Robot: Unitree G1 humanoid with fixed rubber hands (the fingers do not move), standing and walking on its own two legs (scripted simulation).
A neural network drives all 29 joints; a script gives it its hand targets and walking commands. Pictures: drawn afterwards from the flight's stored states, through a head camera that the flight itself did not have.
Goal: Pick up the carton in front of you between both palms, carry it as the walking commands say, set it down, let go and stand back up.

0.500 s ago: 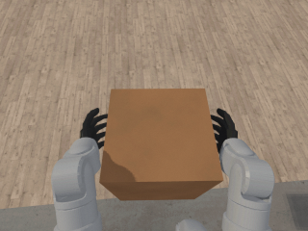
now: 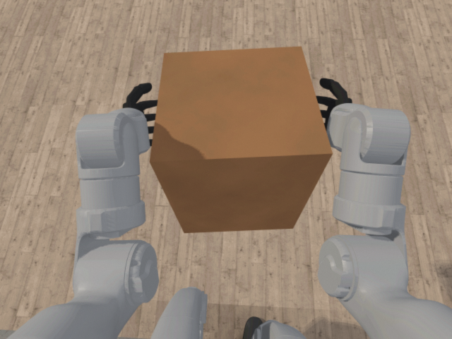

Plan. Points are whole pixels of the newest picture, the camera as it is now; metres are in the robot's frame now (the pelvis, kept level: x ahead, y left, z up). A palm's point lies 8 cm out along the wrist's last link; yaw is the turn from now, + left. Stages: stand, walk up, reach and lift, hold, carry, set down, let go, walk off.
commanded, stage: carry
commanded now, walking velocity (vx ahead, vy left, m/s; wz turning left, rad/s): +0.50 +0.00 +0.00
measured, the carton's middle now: (235, 150) +0.40 +0.02 +0.06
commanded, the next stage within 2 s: none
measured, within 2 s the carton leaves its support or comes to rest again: neither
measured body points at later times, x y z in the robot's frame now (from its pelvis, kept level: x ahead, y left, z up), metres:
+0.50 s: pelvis +0.33 +0.03 +0.04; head +0.44 +0.02 +0.48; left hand +0.76 +0.13 +0.18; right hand +0.71 -0.17 +0.18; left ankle +0.32 +0.10 -0.70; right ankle +0.39 -0.09 -0.63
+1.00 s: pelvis +0.50 +0.01 +0.06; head +0.51 +0.02 +0.51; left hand +0.88 +0.17 +0.22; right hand +0.89 -0.13 +0.22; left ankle +0.47 +0.11 -0.68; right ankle +0.49 -0.08 -0.67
